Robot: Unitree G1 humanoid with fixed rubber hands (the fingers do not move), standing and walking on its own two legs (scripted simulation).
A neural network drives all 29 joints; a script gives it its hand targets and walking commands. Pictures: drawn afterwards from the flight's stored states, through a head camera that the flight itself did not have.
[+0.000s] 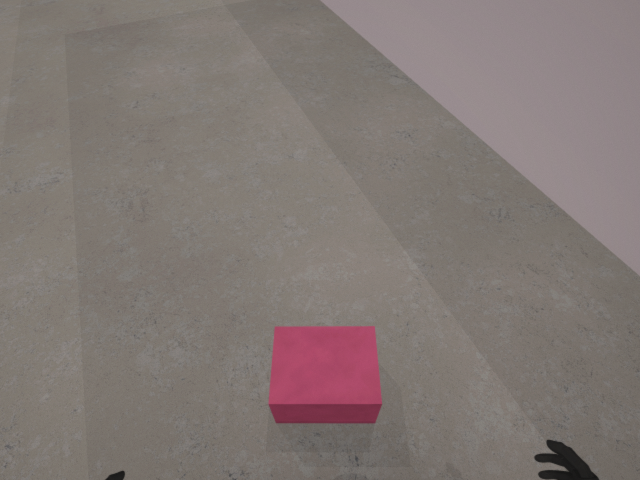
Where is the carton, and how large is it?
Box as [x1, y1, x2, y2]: [268, 326, 381, 422]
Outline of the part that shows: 275,327 268,403 276,422 375,421 381,405 374,326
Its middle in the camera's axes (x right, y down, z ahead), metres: +0.02 +0.40 +1.14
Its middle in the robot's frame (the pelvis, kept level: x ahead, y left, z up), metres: +0.47 +0.02 -0.66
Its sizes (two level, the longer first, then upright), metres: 0.291 0.216 0.190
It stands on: the floor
